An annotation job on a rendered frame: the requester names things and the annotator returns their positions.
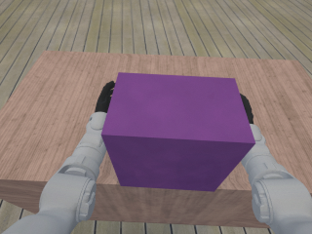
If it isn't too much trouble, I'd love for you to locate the carton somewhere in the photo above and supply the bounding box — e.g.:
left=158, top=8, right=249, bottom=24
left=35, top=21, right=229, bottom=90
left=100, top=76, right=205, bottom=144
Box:
left=101, top=72, right=255, bottom=192

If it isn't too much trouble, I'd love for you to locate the left robot hand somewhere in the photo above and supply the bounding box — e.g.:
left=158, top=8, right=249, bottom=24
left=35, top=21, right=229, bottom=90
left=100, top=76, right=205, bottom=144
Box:
left=95, top=80, right=116, bottom=113

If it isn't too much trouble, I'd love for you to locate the right robot upper arm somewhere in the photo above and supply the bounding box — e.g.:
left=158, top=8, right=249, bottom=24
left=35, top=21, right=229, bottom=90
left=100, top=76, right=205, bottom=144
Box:
left=252, top=178, right=312, bottom=234

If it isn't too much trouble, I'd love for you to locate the left robot upper arm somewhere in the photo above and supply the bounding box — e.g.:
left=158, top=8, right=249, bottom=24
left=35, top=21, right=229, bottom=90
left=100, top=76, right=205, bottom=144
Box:
left=2, top=173, right=97, bottom=234

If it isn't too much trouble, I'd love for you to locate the right robot hand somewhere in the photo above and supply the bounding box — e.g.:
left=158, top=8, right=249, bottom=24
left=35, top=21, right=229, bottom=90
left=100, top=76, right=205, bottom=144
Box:
left=240, top=94, right=254, bottom=124

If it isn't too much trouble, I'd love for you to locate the left robot forearm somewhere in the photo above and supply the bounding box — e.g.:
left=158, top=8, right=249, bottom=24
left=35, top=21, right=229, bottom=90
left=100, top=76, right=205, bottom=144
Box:
left=39, top=111, right=107, bottom=211

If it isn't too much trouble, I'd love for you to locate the pedestal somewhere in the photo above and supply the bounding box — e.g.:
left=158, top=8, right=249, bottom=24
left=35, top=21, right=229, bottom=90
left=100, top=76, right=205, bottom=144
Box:
left=0, top=50, right=312, bottom=229

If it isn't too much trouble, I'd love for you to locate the right robot forearm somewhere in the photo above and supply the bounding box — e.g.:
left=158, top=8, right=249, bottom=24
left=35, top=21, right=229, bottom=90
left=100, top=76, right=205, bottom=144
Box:
left=241, top=124, right=312, bottom=204

